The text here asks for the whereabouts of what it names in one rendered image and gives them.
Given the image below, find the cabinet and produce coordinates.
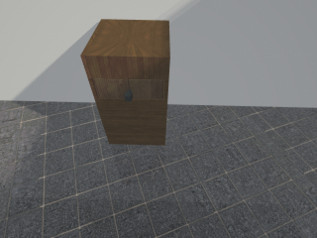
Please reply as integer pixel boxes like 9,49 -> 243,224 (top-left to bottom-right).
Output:
80,19 -> 170,146

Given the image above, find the drawer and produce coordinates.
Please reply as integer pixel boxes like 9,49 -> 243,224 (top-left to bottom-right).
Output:
92,78 -> 164,100

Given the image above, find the handle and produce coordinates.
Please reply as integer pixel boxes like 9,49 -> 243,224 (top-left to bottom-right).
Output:
124,89 -> 133,102

